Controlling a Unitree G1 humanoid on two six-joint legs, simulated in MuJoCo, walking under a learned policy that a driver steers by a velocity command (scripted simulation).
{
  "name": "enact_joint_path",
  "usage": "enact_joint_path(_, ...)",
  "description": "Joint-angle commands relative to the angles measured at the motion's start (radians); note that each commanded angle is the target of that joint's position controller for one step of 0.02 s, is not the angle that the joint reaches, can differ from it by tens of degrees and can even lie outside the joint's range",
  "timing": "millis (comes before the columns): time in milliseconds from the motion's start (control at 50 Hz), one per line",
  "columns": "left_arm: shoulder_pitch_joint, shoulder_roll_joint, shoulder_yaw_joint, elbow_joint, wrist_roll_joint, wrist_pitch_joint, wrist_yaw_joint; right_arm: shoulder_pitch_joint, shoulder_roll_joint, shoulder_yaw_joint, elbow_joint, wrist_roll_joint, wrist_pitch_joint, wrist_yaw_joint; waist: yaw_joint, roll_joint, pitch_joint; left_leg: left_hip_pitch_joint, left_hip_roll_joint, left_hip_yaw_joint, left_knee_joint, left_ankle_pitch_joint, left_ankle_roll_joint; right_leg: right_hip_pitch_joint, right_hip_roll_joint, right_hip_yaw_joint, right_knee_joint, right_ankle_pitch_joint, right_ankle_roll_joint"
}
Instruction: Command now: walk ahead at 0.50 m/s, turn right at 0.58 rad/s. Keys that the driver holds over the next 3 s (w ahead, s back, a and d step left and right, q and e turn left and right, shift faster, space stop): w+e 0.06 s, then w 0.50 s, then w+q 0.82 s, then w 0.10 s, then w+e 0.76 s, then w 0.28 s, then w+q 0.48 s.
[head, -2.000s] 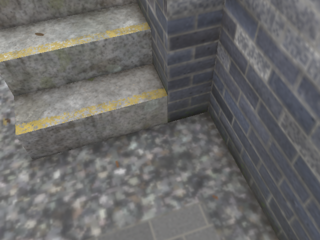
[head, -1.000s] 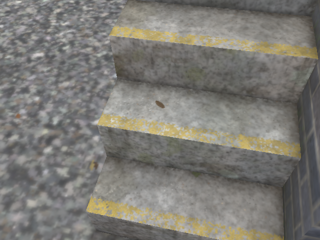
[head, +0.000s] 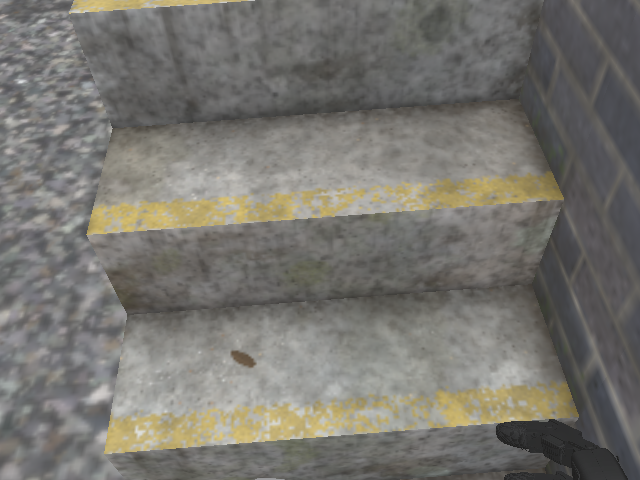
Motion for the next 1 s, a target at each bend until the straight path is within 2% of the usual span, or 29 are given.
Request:
enact_joint_path(20,0.116,0.14,0.028,0.003,0.002,-0.022,0.015,-0.32,0.006,0.018,-0.249,-0.002,-0.002,-0.01,0.055,-0.128,0.095,-0.474,0.013,0.005,0.108,-0.075,0.012,0.208,-0.306,0.353,-0.191,-0.002,-0.208)
enact_joint_path(100,0.083,0.162,0.029,0.036,-0.028,-0.009,0.033,-0.374,0.029,0.042,-0.372,-0.017,0.03,-0.02,0.017,-0.085,0.095,-0.273,0.059,0.017,-0.204,0.053,0.013,0.057,-0.283,0.296,-0.345,0.034,-0.149)
enact_joint_path(140,-0.046,0.187,0.038,-0.026,-0.029,-0.004,0.022,-0.234,0.059,0.054,-0.34,-0.006,0.053,-0.019,-0.063,-0.134,-0.045,0.296,0.045,0.072,-0.436,0.014,0.076,-0.113,-0.277,0.125,-0.456,0.508,-0.119)
enact_joint_path(160,-0.091,0.199,0.044,-0.06,-0.024,0.007,0.011,-0.144,0.037,0.04,-0.294,-0.001,0.065,-0.019,-0.089,-0.15,-0.097,0.449,0.009,0.106,-0.594,-0.08,0.093,-0.091,-0.239,0.026,-0.393,0.669,-0.095)
enact_joint_path(200,-0.114,0.229,0.051,-0.109,-0.043,-0.014,-0.023,0.143,-0.016,-0.019,-0.155,0.031,0.036,-0.016,-0.179,-0.198,-0.313,0.786,-0.112,0.158,-0.744,-0.01,0.115,0.006,-0.281,-0.012,-0.049,1.624,-0.086)
enact_joint_path(220,-0.105,0.213,0.05,-0.123,-0.046,-0.023,-0.035,0.198,-0.066,-0.044,-0.119,0.021,0.022,-0.016,-0.209,-0.139,-0.348,0.85,-0.135,0.043,-0.921,-0.073,0.138,-0.03,-0.245,-0.025,0.194,1.567,-0.064)
enact_joint_path(240,-0.169,0.164,0.039,-0.199,-0.053,-0.02,-0.052,0.311,-0.175,-0.078,-0.075,0.007,0.017,-0.034,-0.265,0.238,-0.356,0.954,0.144,-0.45,-1.238,-0.083,0.246,-0.322,-0.09,-0.053,0.62,0.935,0.012)
enact_joint_path(260,-0.206,0.075,0.023,-0.233,0.024,-0.018,-0.07,0.278,-0.205,-0.093,-0.054,0.013,0.042,-0.055,-0.231,0.393,-0.367,0.81,0.246,-0.944,-1.617,-0.239,0.303,-0.429,0.048,0.053,1.036,0.132,-0.009)
enact_joint_path(280,-0.181,-0.04,-0.001,-0.263,0.064,-0.004,-0.057,0.178,-0.185,-0.091,-0.054,0.019,0.041,-0.049,-0.151,0.247,-0.236,0.637,0.255,-1.006,-1.694,-0.497,0.298,-0.54,0.039,0.21,1.354,0.067,-0.001)
enact_joint_path(320,-0.121,-0.082,-0.027,-0.287,0.073,0.027,-0.017,0.039,-0.05,-0.044,0.031,0.031,0.016,-0.038,0.004,0.08,0.082,0.381,0.25,-0.729,-1.581,-0.49,0.222,-0.674,-0.026,0.124,1.42,0.038,0.013)
enact_joint_path(340,-0.12,-0.073,-0.03,-0.291,0.068,0.038,-0.004,0.054,-0.009,-0.031,0.076,0.018,0.001,-0.036,0.041,0.012,0.12,0.353,0.217,-0.575,-1.53,-0.373,0.187,-0.701,-0.035,0.1,1.406,0.071,0.031)
enact_joint_path(380,-0.143,-0.072,-0.027,-0.284,0.044,0.056,0.009,0.126,-0.015,-0.036,0.149,-0.004,-0.027,-0.022,0.029,0.036,0.095,0.401,0.196,-0.392,-1.531,-0.183,0.197,-0.76,-0.01,0.042,1.57,0.083,0.044)
enact_joint_path(440,-0.257,-0.12,-0.044,-0.337,0.013,0.055,0.005,0.193,-0.052,-0.051,0.221,0.023,-0.051,-0.006,0.035,0.006,0.12,0.467,0.165,-0.229,-1.642,-0.035,0.155,-0.858,-0.055,0.065,1.454,0.15,0.046)
enact_joint_path(500,-0.34,-0.06,-0.035,-0.36,-0.007,0.049,-0.006,0.268,-0.097,-0.061,0.239,0.051,-0.067,-0.051,-0.021,-0.025,0.072,0.596,0.199,-0.193,-1.747,0.082,0.227,-0.819,-0.092,-0.005,1.224,0.227,0.087)
enact_joint_path(560,-0.316,-0.089,-0.025,-0.288,-0.008,0.051,-0.016,0.443,-0.118,-0.08,0.298,0.037,-0.068,-0.078,-0.106,0.004,0.011,0.926,0.242,-0.205,-1.764,0.148,0.306,-0.992,-0.095,-0.076,1.486,0.151,0.074)
enact_joint_path(580,-0.404,-0.025,-0.032,-0.35,-0.118,0.014,-0.029,0.337,-0.048,-0.048,0.26,0.082,-0.074,-0.055,-0.139,0.061,-0.058,1.081,0.299,-0.294,-1.721,0.26,0.326,-1.104,-0.093,-0.084,1.577,0.11,0.103)
enact_joint_path(600,-0.417,-0.069,-0.072,-0.264,0.027,0.01,-0.134,0.485,-0.056,-0.027,0.268,-0.048,-0.077,-0.002,-0.195,-0.04,-0.045,1.006,0.231,-0.268,-1.644,0.211,0.321,-1.177,-0.052,0.072,1.597,0.146,0.002)
enact_joint_path(620,-0.394,-0.038,-0.004,-0.315,0.006,0.025,-0.06,0.397,-0.192,-0.093,0.235,0.033,-0.074,-0.036,-0.111,0.101,0.061,1.088,0.243,-0.222,-1.801,0.227,0.337,-1.119,-0.138,-0.064,1.46,-0.165,0.045)
enact_joint_path(660,-0.428,0.0,-0.015,-0.338,0.016,0.047,-0.036,0.314,-0.21,-0.092,0.194,0.009,-0.064,-0.064,-0.082,0.055,0.072,0.944,0.164,-0.104,-1.798,0.405,0.282,-0.825,-0.206,-0.121,1.092,-0.196,0.075)
enact_joint_path(720,-0.26,-0.021,-0.016,-0.277,-0.009,0.059,-0.01,0.218,-0.186,-0.09,0.141,0.03,-0.045,-0.039,0.014,0.021,-0.043,0.763,0.054,-0.017,-1.658,0.655,0.253,-0.274,-0.165,-0.258,0.609,-0.115,0.083)
enact_joint_path(740,-0.07,0.018,0.001,-0.213,-0.013,0.027,-0.007,0.176,-0.198,-0.092,0.12,0.038,-0.041,-0.029,0.104,-0.08,-0.143,0.747,-0.021,0.053,-1.366,0.926,0.198,0.008,-0.133,-0.242,0.378,0.201,0.098)
enact_joint_path(760,0.097,0.02,0.016,-0.18,-0.028,0.013,0.031,0.114,-0.214,-0.113,0.134,0.069,-0.038,-0.035,0.223,-0.026,-0.2,0.737,-0.089,0.02,-1.092,0.912,0.149,0.213,-0.139,-0.256,-0.103,0.521,0.131)
enact_joint_path(780,0.047,0.038,0.016,-0.125,-0.004,0.002,0.052,0.128,-0.13,-0.105,0.122,0.069,-0.037,-0.021,0.148,-0.115,-0.075,0.548,-0.155,-0.007,-0.811,0.213,0.123,0.302,-0.237,-0.19,-0.348,0.918,0.14)
enact_joint_path(800,0.018,0.101,0.018,-0.142,0.043,-0.018,0.061,0.21,-0.007,-0.083,0.097,0.062,-0.035,-0.005,0.012,-0.156,-0.052,0.197,-0.175,-0.138,-0.314,0.061,0.067,0.439,-0.398,-0.064,0.035,1.506,0.162)
enact_joint_path(820,0.108,0.146,0.032,-0.144,0.05,-0.015,0.059,0.284,0.05,-0.074,0.035,0.096,-0.047,-0.008,0.002,-0.213,-0.283,0.06,-0.197,-0.229,-0.014,0.017,0.024,0.576,-0.655,0.084,0.191,1.976,0.008)
enact_joint_path(840,0.054,0.15,0.034,-0.134,0.059,-0.006,0.053,0.207,0.046,-0.066,0.01,0.065,-0.033,-0.019,-0.032,-0.123,-0.278,-0.036,-0.176,-0.202,0.175,0.129,0.018,0.499,-0.619,0.076,0.136,1.491,-0.061)
enact_joint_path(880,-0.076,0.156,0.039,-0.153,0.04,-0.021,0.08,-0.029,-0.012,-0.053,-0.109,0.009,0.028,-0.013,-0.032,-0.279,-0.103,-0.282,-0.053,-0.164,0.358,0.101,0.015,0.333,-0.708,0.196,-0.094,0.396,-0.088)
enact_joint_path(920,-0.024,0.053,-0.006,-0.058,0.016,-0.045,0.08,-0.192,-0.028,-0.054,-0.159,-0.007,0.054,0.009,-0.005,-0.266,0.085,-0.406,-0.044,-0.202,0.47,0.012,0.067,0.199,-0.656,0.008,-0.168,0.28,-0.038)
enact_joint_path(1000,-0.079,0.09,-0.009,0.025,0.016,-0.069,0.002,-0.268,0.014,-0.024,-0.269,0.036,0.106,0.0,-0.118,-0.169,0.174,-0.266,-0.024,-0.071,0.13,0.044,0.159,-0.024,-0.442,-0.338,-0.325,0.306,0.047)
